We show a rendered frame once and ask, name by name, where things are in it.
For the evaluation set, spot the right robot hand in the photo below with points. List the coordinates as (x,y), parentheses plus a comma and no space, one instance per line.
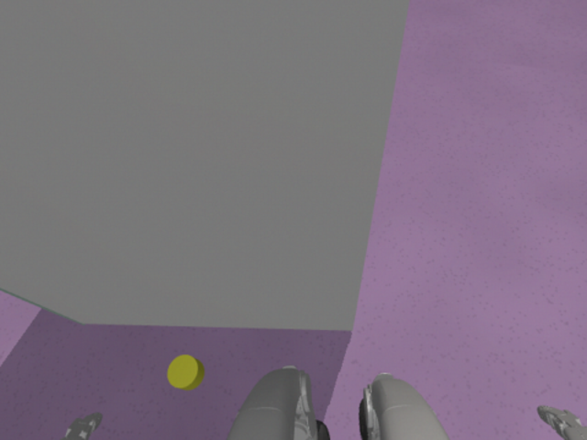
(566,424)

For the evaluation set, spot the left robot hand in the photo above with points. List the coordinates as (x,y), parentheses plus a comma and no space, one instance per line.
(81,429)

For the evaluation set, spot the tin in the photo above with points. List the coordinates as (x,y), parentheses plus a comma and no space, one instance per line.
(185,372)

